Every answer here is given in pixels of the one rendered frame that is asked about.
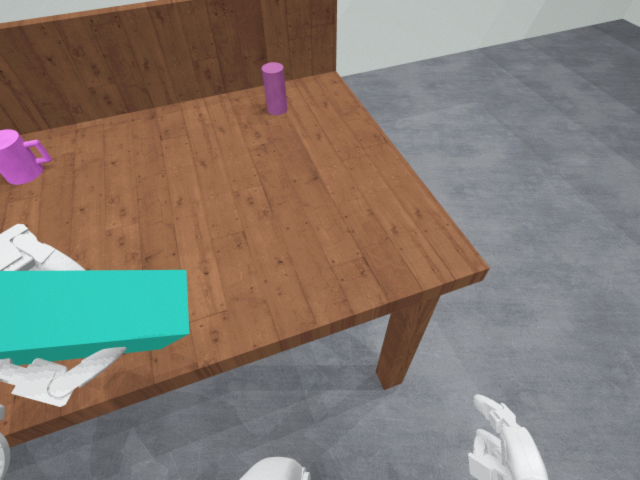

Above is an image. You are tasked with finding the sponge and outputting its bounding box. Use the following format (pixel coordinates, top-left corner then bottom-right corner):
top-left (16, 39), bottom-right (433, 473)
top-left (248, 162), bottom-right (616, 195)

top-left (0, 270), bottom-right (189, 365)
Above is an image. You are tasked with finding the left robot hand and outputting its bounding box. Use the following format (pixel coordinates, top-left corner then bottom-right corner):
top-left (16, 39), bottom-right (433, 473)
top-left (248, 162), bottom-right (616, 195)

top-left (0, 224), bottom-right (127, 407)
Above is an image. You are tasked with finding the right robot hand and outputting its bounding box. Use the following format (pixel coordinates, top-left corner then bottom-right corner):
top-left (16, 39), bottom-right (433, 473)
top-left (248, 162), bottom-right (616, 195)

top-left (468, 394), bottom-right (549, 480)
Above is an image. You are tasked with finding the table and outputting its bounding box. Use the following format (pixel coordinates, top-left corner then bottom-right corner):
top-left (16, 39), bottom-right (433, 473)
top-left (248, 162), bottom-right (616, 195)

top-left (0, 0), bottom-right (490, 447)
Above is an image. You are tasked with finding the left robot thigh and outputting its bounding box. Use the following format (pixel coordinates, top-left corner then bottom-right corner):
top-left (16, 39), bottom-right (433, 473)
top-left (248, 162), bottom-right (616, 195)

top-left (240, 457), bottom-right (310, 480)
